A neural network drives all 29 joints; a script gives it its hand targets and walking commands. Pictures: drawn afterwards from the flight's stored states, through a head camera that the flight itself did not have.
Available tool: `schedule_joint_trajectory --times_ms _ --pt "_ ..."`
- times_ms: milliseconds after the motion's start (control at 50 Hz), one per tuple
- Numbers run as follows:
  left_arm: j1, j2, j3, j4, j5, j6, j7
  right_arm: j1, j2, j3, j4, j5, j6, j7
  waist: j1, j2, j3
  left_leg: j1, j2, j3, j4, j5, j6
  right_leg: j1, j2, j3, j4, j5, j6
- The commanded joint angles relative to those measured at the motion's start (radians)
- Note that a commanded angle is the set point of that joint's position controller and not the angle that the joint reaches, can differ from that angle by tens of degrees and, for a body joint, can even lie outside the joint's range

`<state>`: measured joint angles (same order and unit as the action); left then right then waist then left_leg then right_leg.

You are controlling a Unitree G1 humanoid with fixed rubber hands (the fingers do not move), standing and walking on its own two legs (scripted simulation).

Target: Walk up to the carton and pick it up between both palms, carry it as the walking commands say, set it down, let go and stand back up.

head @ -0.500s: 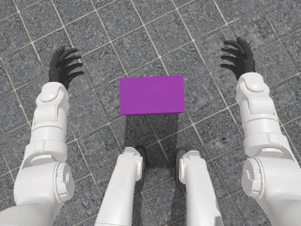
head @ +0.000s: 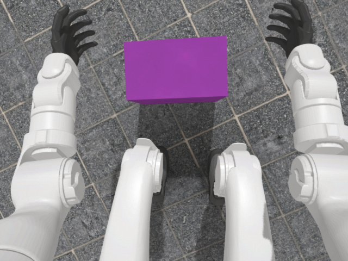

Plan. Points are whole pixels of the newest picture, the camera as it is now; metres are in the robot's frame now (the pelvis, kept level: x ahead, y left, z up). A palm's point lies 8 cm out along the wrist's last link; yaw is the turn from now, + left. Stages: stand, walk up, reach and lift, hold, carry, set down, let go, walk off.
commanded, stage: reach and lift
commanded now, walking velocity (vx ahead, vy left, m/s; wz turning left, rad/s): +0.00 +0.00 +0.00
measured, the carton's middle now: (177, 76) +0.49 +0.04 -0.36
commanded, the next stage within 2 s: none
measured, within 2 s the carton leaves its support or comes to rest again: neither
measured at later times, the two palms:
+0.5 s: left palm (102, 71) +0.48 +0.24 -0.26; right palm (262, 63) +0.51 -0.18 -0.27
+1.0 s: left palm (110, 73) +0.48 +0.23 -0.30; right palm (260, 59) +0.53 -0.19 -0.29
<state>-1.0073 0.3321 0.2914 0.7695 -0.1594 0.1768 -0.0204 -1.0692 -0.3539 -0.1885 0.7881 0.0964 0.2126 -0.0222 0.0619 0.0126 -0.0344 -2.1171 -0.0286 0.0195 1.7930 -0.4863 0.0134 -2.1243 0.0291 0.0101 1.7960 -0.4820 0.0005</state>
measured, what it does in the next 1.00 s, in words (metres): lowers itself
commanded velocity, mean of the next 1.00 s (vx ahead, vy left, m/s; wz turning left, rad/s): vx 0.00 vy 0.00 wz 0.00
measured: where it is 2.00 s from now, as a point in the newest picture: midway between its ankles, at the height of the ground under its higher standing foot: (187, 184)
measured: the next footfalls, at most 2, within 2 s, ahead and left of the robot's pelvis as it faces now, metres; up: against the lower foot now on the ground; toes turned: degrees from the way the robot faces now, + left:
none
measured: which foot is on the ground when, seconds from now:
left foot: down 0.00-1.00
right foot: down 0.00-1.00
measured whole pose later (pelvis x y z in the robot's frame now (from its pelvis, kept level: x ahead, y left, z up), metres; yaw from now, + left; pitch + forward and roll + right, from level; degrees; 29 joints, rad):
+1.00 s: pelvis -0.01 +0.00 -0.13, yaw -1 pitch +28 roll +0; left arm -1.25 0.40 0.08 0.95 -0.31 0.05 0.10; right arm -1.37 -0.47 0.00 1.06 0.31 0.05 -0.08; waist 0.06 -0.01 0.51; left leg -2.21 -0.01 0.04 2.30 -0.58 0.03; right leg -2.21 0.05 0.00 2.30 -0.57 0.02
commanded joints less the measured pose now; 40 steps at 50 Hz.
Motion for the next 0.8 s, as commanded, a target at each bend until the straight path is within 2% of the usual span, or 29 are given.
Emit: schedule_joint_trajectory --times_ms 0,40,60,80,100,120,140,180,200,220,240,260,300,320,360,380,420,440,480,520,540,560,580,600,620,640,680,720,780 --pt "-0.275 0.179 0.020 -0.107 -0.006 -0.040 0.002 -0.327 -0.146 -0.011 -0.115 -0.003 -0.039 -0.007 0.030 -0.080 -1.059 0.531 -0.016 0.038 -0.154 0.189 -0.034 0.681 0.025 -0.037 -0.107 0.144 0.033" --pt "-0.278 0.214 0.010 -0.047 -0.019 -0.047 0.002 -0.307 -0.128 0.008 -0.053 0.021 -0.042 -0.015 0.014 -0.080 -1.021 0.506 0.002 0.035 -0.108 0.136 -0.030 0.645 0.020 -0.034 -0.079 0.094 0.023" --pt "-0.301 0.192 0.001 -0.089 -0.024 -0.047 0.003 -0.361 -0.154 0.006 -0.120 0.016 -0.045 -0.020 0.006 -0.085 -1.068 0.533 -0.008 0.023 -0.113 0.165 -0.027 0.657 0.031 -0.040 -0.067 0.115 0.031" --pt "-0.274 0.185 -0.008 -0.018 -0.029 -0.049 0.001 -0.342 -0.134 0.021 -0.034 0.025 -0.046 -0.020 0.038 -0.090 -1.027 0.504 0.001 0.032 -0.095 0.157 -0.027 0.656 0.020 -0.028 -0.052 0.096 0.029" --pt "-0.300 0.202 -0.002 -0.020 -0.016 -0.052 0.003 -0.364 -0.145 0.004 -0.053 0.018 -0.050 -0.025 0.024 -0.071 -1.015 0.505 0.009 0.025 -0.064 0.155 -0.029 0.607 0.024 -0.030 -0.038 0.086 0.026" --pt "-0.324 0.220 -0.015 -0.128 -0.025 -0.062 0.013 -0.349 -0.125 0.027 -0.093 0.036 -0.052 -0.029 0.043 -0.064 -1.117 0.552 -0.007 0.036 -0.065 0.195 -0.031 0.685 0.030 -0.027 -0.030 0.134 0.020" --pt "-0.288 0.247 0.007 -0.031 -0.025 -0.064 0.019 -0.364 -0.175 -0.001 -0.075 0.029 -0.062 -0.033 0.023 -0.099 -1.120 0.555 0.008 0.015 -0.025 0.191 -0.026 0.643 0.021 -0.045 0.016 0.126 0.032" --pt "-0.292 0.220 -0.024 -0.042 -0.044 -0.073 0.028 -0.347 -0.141 0.033 -0.026 0.051 -0.068 -0.033 0.049 -0.073 -1.050 0.518 0.003 0.026 -0.002 0.175 -0.029 0.613 0.016 -0.035 0.026 0.104 0.023" --pt "-0.305 0.212 -0.024 -0.035 -0.046 -0.073 0.030 -0.393 -0.170 0.015 -0.062 0.050 -0.074 -0.032 0.020 -0.072 -1.059 0.522 0.013 0.010 0.006 0.194 -0.024 0.600 0.019 -0.037 0.049 0.120 0.031" --pt "-0.308 0.200 -0.041 -0.058 -0.056 -0.081 0.035 -0.347 -0.115 0.047 -0.043 0.061 -0.075 -0.033 0.050 -0.062 -1.051 0.537 0.004 0.028 0.009 0.208 -0.027 0.600 0.022 -0.040 0.045 0.125 0.026" --pt "-0.300 0.191 -0.029 -0.008 -0.053 -0.087 0.035 -0.344 -0.123 0.043 -0.023 0.058 -0.086 -0.031 0.032 -0.097 -1.007 0.477 0.010 0.021 0.042 0.215 -0.025 0.588 0.012 -0.036 0.063 0.154 0.026" --pt "-0.285 0.196 -0.040 -0.017 -0.052 -0.089 0.038 -0.352 -0.153 0.010 -0.049 0.040 -0.095 -0.036 -0.001 -0.071 -1.040 0.508 0.010 0.010 0.054 0.257 -0.029 0.580 0.019 -0.038 0.087 0.193 0.030" --pt "-0.297 0.210 -0.031 -0.040 -0.049 -0.102 0.051 -0.332 -0.153 0.021 -0.024 0.044 -0.105 -0.041 0.024 -0.065 -1.048 0.512 0.014 0.012 0.091 0.275 -0.036 0.586 0.013 -0.030 0.113 0.204 0.025" --pt "-0.267 0.185 -0.067 -0.003 -0.069 -0.103 0.054 -0.313 -0.159 0.010 0.018 0.038 -0.107 -0.041 -0.002 -0.044 -1.016 0.510 0.009 0.007 0.106 0.278 -0.031 0.537 0.016 -0.028 0.126 0.196 0.022" --pt "-0.305 0.199 -0.057 -0.029 -0.073 -0.120 0.063 -0.341 -0.118 0.045 -0.008 0.060 -0.126 -0.042 0.025 -0.077 -1.008 0.511 0.010 0.003 0.125 0.303 -0.030 0.538 0.012 -0.031 0.148 0.215 0.025" --pt "-0.271 0.176 -0.080 0.047 -0.072 -0.122 0.066 -0.321 -0.137 0.039 0.040 0.059 -0.132 -0.041 0.029 -0.051 -0.962 0.471 0.021 -0.002 0.146 0.278 -0.031 0.519 0.006 -0.020 0.180 0.207 0.023" --pt "-0.318 0.184 -0.077 -0.133 -0.096 -0.132 0.081 -0.392 -0.153 0.059 -0.136 0.092 -0.147 -0.048 0.043 -0.065 -1.168 0.587 0.004 0.004 0.156 0.367 -0.036 0.634 0.015 -0.024 0.200 0.288 0.028" --pt "-0.326 0.200 -0.096 0.036 -0.100 -0.136 0.086 -0.369 -0.150 0.057 0.037 0.084 -0.150 -0.049 0.027 -0.068 -0.984 0.503 0.020 -0.017 0.184 0.289 -0.027 0.482 -0.005 -0.031 0.222 0.177 0.018" --pt "-0.361 0.218 -0.094 -0.034 -0.098 -0.137 0.096 -0.409 -0.185 0.047 -0.020 0.104 -0.150 -0.060 0.036 -0.042 -1.053 0.547 0.022 -0.006 0.198 0.292 -0.035 0.541 -0.001 -0.026 0.239 0.212 0.019" --pt "-0.365 0.197 -0.131 0.015 -0.128 -0.148 0.099 -0.405 -0.144 0.109 0.039 0.134 -0.159 -0.056 0.025 -0.085 -1.010 0.516 0.023 -0.017 0.216 0.267 -0.027 0.536 -0.005 -0.024 0.251 0.192 0.016" --pt "-0.340 0.175 -0.132 0.074 -0.124 -0.148 0.096 -0.379 -0.101 0.136 0.108 0.152 -0.159 -0.047 0.063 -0.062 -0.948 0.529 0.023 -0.018 0.219 0.298 -0.029 0.492 -0.001 -0.019 0.259 0.197 0.016" --pt "-0.365 0.188 -0.127 0.076 -0.124 -0.148 0.097 -0.408 -0.123 0.127 0.109 0.161 -0.158 -0.041 0.051 -0.052 -0.948 0.517 0.034 -0.008 0.233 0.290 -0.038 0.489 -0.004 -0.015 0.263 0.199 0.021" --pt "-0.390 0.187 -0.142 -0.070 -0.136 -0.159 0.107 -0.444 -0.127 0.140 -0.035 0.174 -0.169 -0.045 0.049 -0.073 -1.104 0.621 0.021 -0.014 0.241 0.371 -0.033 0.550 0.005 -0.031 0.289 0.268 0.032" --pt "-0.417 0.223 -0.122 0.008 -0.115 -0.165 0.114 -0.477 -0.157 0.130 0.063 0.182 -0.176 -0.046 0.094 -0.045 -1.018 0.582 0.032 -0.018 0.253 0.332 -0.030 0.495 -0.002 -0.007 0.299 0.206 0.021" --pt "-0.375 0.208 -0.138 0.053 -0.117 -0.163 0.117 -0.428 -0.131 0.140 0.122 0.184 -0.171 -0.050 0.069 -0.038 -1.037 0.593 0.028 -0.016 0.255 0.314 -0.029 0.516 0.005 -0.013 0.302 0.194 0.018" --pt "-0.416 0.207 -0.157 -0.027 -0.138 -0.158 0.121 -0.450 -0.138 0.165 0.064 0.214 -0.167 -0.054 0.094 -0.029 -1.165 0.682 0.026 -0.013 0.265 0.371 -0.040 0.578 0.002 -0.019 0.317 0.248 0.025" --pt "-0.439 0.200 -0.175 -0.033 -0.166 -0.143 0.120 -0.476 -0.129 0.181 0.066 0.237 -0.158 -0.058 0.059 -0.033 -1.168 0.695 0.027 -0.019 0.271 0.337 -0.030 0.594 0.006 -0.026 0.320 0.211 0.022" --pt "-0.427 0.172 -0.159 -0.073 -0.169 -0.140 0.119 -0.473 -0.138 0.172 0.056 0.234 -0.166 -0.056 0.054 -0.024 -1.140 0.732 0.020 -0.026 0.268 0.426 -0.036 0.598 0.018 -0.018 0.338 0.302 0.029" --pt "-0.451 0.234 -0.122 0.017 -0.126 -0.137 0.119 -0.470 -0.162 0.140 0.150 0.213 -0.165 -0.059 0.064 -0.013 -0.961 0.647 0.027 -0.028 0.273 0.319 -0.027 0.469 0.005 -0.013 0.333 0.186 0.022"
